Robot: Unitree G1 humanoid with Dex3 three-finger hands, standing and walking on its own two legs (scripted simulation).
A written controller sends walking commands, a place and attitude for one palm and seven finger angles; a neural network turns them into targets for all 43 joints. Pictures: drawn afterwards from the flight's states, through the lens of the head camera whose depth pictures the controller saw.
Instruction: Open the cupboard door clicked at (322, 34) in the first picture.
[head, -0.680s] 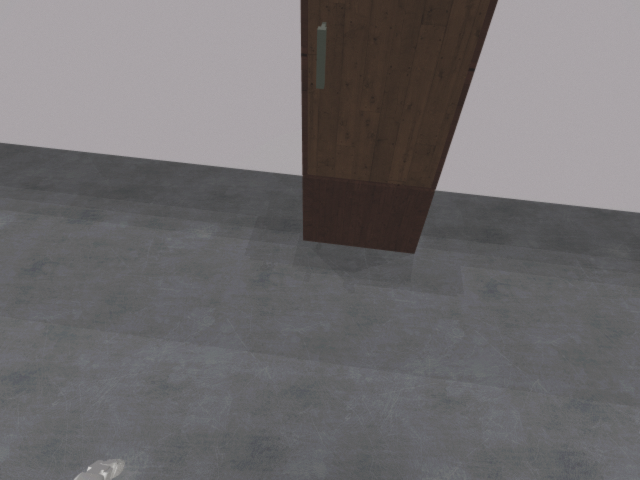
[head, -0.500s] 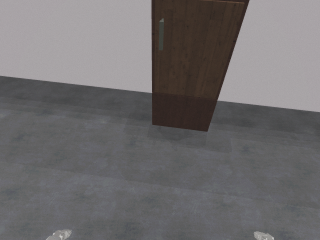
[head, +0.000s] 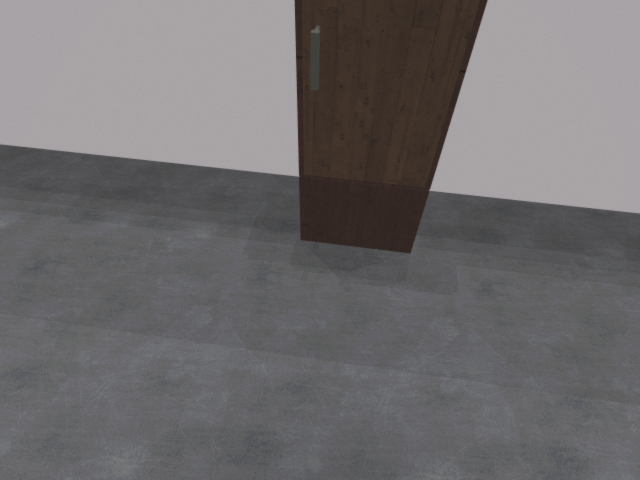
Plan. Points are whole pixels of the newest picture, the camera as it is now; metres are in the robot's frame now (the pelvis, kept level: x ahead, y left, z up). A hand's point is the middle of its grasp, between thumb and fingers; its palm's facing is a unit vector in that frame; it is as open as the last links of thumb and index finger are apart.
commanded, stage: stand and wait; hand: left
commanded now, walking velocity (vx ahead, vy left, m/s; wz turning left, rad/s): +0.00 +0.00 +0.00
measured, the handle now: (316, 58) +1.11 +0.07 +0.03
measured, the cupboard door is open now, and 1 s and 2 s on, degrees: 0 0 0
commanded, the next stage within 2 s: look at it before walking up in 0.14 s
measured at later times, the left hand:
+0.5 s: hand out of the picture +0.08 +0.24 -0.15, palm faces -0.03 -0.94 -0.33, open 7.4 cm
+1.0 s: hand out of the picture +0.06 +0.23 -0.17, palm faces -0.02 -0.95 -0.30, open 7.4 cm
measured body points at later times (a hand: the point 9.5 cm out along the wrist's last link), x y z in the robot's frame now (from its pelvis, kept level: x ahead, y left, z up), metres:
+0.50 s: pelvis +0.00 -0.01 +0.00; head +0.00 +0.00 +0.45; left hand +0.08 +0.29 -0.13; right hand +0.08 -0.30 -0.13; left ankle +0.00 +0.12 -0.74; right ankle +0.00 -0.12 -0.74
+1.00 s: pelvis +0.01 -0.01 +0.00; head +0.00 +0.00 +0.45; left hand +0.06 +0.28 -0.14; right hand +0.07 -0.29 -0.14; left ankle +0.00 +0.12 -0.74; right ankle +0.00 -0.12 -0.74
